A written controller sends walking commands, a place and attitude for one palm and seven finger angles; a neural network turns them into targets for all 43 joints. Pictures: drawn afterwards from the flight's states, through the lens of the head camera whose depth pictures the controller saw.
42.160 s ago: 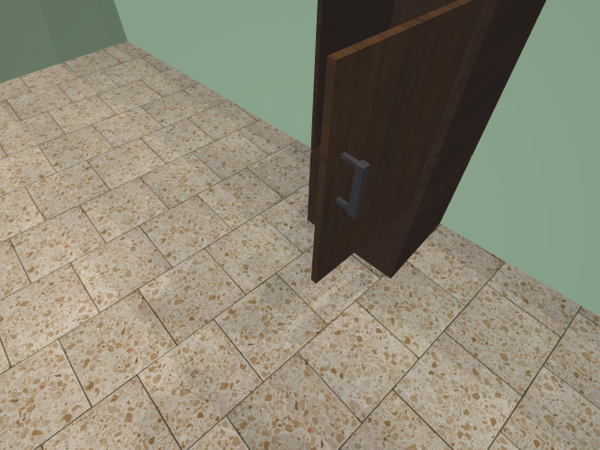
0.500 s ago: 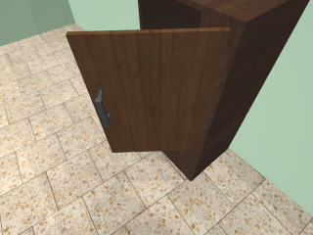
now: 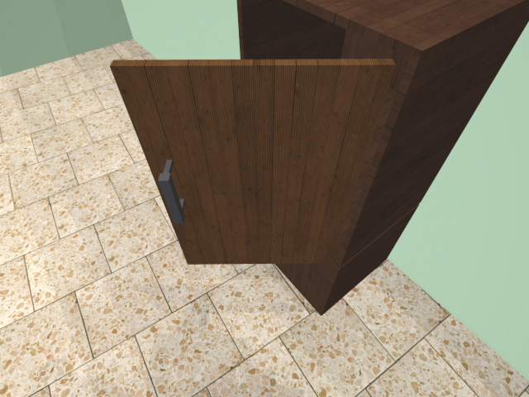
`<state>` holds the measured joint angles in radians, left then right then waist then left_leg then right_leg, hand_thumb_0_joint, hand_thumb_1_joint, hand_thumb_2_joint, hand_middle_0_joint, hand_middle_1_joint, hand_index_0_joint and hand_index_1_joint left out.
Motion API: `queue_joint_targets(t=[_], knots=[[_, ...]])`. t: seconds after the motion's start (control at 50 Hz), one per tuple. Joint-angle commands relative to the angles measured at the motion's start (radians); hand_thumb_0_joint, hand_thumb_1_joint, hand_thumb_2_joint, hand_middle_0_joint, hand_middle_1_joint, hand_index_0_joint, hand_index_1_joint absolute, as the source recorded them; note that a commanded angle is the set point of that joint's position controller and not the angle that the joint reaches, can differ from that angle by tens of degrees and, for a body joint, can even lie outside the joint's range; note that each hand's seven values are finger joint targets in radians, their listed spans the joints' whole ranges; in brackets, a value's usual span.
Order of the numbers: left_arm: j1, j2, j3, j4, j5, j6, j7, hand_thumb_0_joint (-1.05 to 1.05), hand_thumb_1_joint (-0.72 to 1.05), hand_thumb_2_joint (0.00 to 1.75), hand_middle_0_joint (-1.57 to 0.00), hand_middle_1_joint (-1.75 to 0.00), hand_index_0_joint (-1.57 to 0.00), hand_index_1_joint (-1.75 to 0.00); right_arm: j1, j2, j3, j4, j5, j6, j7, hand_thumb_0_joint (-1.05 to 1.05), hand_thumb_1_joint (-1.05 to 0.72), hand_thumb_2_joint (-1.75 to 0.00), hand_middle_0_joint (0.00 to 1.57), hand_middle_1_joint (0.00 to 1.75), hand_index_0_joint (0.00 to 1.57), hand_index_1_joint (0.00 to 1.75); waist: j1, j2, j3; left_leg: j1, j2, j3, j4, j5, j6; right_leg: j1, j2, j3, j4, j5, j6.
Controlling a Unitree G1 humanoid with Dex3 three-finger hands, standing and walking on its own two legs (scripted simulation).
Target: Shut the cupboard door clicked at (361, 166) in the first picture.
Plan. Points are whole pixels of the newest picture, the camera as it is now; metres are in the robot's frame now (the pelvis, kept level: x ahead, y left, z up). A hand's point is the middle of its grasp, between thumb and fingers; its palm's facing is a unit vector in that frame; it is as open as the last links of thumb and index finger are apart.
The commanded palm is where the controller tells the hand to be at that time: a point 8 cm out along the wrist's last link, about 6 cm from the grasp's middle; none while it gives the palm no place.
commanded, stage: come to a stop and stand still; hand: left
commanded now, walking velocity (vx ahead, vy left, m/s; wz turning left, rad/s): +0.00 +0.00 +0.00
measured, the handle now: (174, 192) +0.47 +0.21 +0.00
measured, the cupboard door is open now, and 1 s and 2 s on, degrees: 52 52 52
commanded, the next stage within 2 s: look again from close up in 0.06 s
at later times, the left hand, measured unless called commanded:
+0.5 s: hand out of the picture +0.01 +0.18 -0.17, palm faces +0.03 -0.98 -0.21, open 7.4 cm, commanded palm none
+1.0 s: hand (138, 350) +0.18 +0.20 -0.01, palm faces +0.23 -0.97 -0.05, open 7.1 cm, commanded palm +0.08 +0.24 -0.06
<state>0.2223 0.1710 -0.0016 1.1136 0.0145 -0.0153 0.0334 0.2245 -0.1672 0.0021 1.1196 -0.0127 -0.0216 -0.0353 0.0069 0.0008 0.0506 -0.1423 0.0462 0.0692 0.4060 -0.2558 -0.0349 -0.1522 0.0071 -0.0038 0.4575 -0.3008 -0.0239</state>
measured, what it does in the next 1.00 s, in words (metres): stands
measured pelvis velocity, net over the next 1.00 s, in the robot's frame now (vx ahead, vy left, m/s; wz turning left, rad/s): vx -0.04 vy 0.01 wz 0.06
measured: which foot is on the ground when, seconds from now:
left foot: down 0.00-1.00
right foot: down 0.00-1.00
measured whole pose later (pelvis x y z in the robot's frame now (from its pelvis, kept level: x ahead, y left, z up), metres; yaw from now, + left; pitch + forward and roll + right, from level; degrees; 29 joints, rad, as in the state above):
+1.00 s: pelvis -0.04 +0.01 -0.02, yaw +3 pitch +3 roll +1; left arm 0.30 0.14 0.07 0.24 -0.18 -0.31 0.01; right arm 0.25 -0.24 -0.03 0.80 0.01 -0.30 -0.05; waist -0.03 0.03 -0.06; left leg -0.43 0.01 0.03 0.69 -0.32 -0.01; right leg -0.41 -0.04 -0.04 0.73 -0.38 0.00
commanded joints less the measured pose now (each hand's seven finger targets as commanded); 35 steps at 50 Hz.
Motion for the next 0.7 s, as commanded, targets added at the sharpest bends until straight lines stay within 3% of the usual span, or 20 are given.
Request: queue_joint_targets(t=[0.0,0.04,0.3,0.42,0.68], knots=[[0.049,0.13,0.025,-0.035,-0.003,-0.019,0.004,0.0,0.9,0.9,-0.2,-0.3,-0.2,-0.3,0.061,-0.096,-0.019,-0.027,-0.002,-0.007,-0.002,0.0,-0.9,-0.9,0.2,0.3,0.2,0.3,-0.004,-0.016,-0.034,0.038,0.065,-0.052,-0.034,0.244,0.037,-0.013,-0.116,0.075,-0.071,0.397,-0.017],[0.048,0.123,0.024,-0.034,-0.002,-0.017,0.004,0.0,0.9,0.9,-0.2,-0.3,-0.2,-0.3,0.062,-0.091,-0.019,-0.022,-0.003,-0.006,-0.002,0.0,-0.9,-0.9,0.2,0.3,0.2,0.3,-0.003,-0.015,-0.012,0.029,0.063,-0.053,-0.04,0.229,0.036,-0.023,-0.114,0.073,-0.079,0.375,-0.017],[0.044,0.131,0.028,-0.035,-0.005,-0.02,0.003,0.0,0.9,0.9,-0.2,-0.3,-0.2,-0.3,0.063,-0.097,-0.021,-0.015,-0.003,-0.008,-0.002,0.0,-0.9,-0.9,0.2,0.3,0.2,0.3,-0.004,-0.003,-0.037,0.042,0.065,-0.061,-0.048,0.234,0.035,-0.004,-0.114,0.072,-0.092,0.358,-0.018],[0.05,0.124,0.027,-0.032,-0.002,-0.02,0.002,0.0,0.9,0.9,-0.2,-0.3,-0.2,-0.3,0.065,-0.086,-0.021,-0.01,-0.002,-0.008,-0.002,0.0,-0.9,-0.9,0.2,0.3,0.2,0.3,0.0,-0.012,-0.009,0.033,0.065,-0.06,-0.057,0.22,0.037,-0.012,-0.113,0.067,-0.104,0.333,-0.016],[0.048,0.127,0.029,-0.028,-0.003,-0.021,0.001,0.0,0.9,0.9,-0.2,-0.3,-0.2,-0.3,0.062,-0.098,-0.022,-0.005,-0.004,-0.011,-0.001,0.0,-0.9,-0.9,0.2,0.3,0.2,0.3,-0.001,0.002,-0.017,0.029,0.064,-0.071,-0.069,0.215,0.037,-0.012,-0.114,0.066,-0.112,0.293,-0.015]])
